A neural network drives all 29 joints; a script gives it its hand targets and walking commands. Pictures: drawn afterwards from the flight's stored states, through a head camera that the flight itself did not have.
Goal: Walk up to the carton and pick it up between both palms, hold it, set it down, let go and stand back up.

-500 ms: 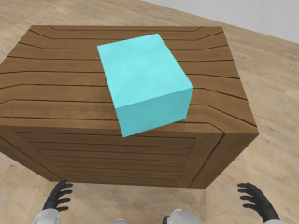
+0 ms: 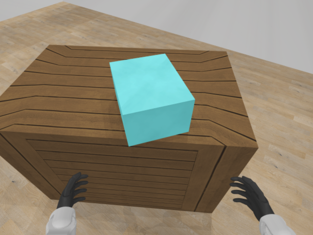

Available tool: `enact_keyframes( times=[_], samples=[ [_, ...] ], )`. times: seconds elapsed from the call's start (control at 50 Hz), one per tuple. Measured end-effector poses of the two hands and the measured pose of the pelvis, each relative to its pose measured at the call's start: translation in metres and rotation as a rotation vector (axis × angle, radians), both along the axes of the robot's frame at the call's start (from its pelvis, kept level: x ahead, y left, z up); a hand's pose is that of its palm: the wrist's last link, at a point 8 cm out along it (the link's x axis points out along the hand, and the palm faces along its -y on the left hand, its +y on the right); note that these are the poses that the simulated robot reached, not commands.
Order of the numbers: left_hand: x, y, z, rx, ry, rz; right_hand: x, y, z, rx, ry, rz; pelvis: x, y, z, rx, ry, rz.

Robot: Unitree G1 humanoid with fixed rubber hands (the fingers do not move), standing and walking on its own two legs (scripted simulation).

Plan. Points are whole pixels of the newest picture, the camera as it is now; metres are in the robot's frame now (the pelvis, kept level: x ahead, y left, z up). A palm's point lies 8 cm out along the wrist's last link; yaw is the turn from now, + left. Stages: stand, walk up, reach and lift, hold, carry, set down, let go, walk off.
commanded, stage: reach and lift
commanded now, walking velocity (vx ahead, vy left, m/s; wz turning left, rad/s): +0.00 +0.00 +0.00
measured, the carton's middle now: (148, 96) +0.57 +0.04 +0.02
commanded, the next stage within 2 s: none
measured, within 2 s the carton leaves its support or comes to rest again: neither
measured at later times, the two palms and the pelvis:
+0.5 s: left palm (78, 195) +0.22 +0.20 +0.02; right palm (261, 192) +0.21 -0.22 +0.04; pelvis +0.00 +0.00 +0.00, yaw +2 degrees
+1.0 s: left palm (80, 169) +0.27 +0.20 +0.06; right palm (249, 159) +0.29 -0.22 +0.05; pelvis +0.04 +0.01 +0.01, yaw +3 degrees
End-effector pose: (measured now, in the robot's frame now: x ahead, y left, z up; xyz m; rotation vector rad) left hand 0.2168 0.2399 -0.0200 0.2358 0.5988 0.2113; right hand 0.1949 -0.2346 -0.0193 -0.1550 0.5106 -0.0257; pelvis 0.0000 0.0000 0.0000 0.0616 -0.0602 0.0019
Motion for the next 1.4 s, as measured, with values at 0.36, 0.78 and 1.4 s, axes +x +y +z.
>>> enact_keyframes(
  times=[0.36,0.78,1.4],
  samples=[
    [0.003,-0.03,0.042,-0.087,-0.203,0.044,0.021,0.007,0.043,0.103,-0.16,0.089,0.0,-0.002,0.003,-0.018,-0.007,0.039],
    [0.032,-0.054,0.073,-0.094,-0.263,0.051,0.054,0.008,0.054,0.159,-0.162,0.098,0.018,0.007,0.007,-0.03,0.026,0.043],
    [0.107,-0.027,0.104,-0.121,-0.254,0.11,0.169,0.026,0.114,0.118,-0.276,0.103,0.061,0.019,0.013,-0.045,0.112,0.047]
  ],
)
